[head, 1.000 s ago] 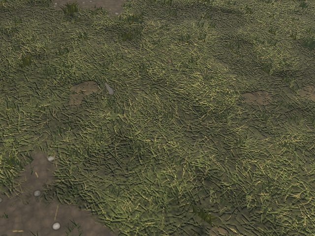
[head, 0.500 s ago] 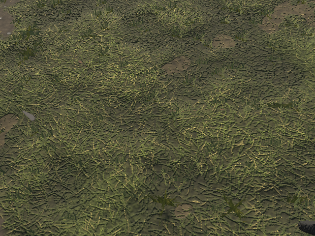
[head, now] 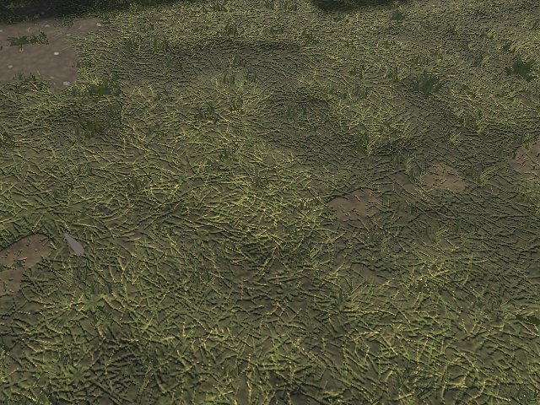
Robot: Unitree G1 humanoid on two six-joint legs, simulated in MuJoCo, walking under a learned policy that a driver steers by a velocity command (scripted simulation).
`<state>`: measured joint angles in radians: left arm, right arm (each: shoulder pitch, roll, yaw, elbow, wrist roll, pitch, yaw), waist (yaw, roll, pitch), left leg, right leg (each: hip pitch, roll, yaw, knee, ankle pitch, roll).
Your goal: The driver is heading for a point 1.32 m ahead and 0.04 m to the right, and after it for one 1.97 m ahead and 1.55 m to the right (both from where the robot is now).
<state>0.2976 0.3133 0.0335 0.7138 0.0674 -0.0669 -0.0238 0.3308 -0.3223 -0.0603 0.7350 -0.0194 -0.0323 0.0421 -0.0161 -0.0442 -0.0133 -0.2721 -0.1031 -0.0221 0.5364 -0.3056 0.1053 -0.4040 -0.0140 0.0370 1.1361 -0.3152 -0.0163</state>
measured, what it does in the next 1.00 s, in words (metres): walks ahead, turning right: right foot, then left foot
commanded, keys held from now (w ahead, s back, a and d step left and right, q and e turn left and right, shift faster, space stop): w+q+shift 0.08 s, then w+shift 0.16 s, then w+e+shift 0.76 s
